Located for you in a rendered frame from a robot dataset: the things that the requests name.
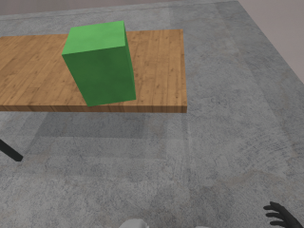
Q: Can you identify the carton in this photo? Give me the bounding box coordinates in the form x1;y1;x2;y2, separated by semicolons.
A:
61;20;137;106

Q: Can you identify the robot left thigh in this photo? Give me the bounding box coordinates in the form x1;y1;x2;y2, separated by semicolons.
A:
119;218;150;228

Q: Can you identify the right robot hand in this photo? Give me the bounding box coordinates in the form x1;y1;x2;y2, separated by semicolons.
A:
263;201;303;228

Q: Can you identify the table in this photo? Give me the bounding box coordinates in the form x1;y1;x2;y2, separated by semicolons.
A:
0;28;187;162

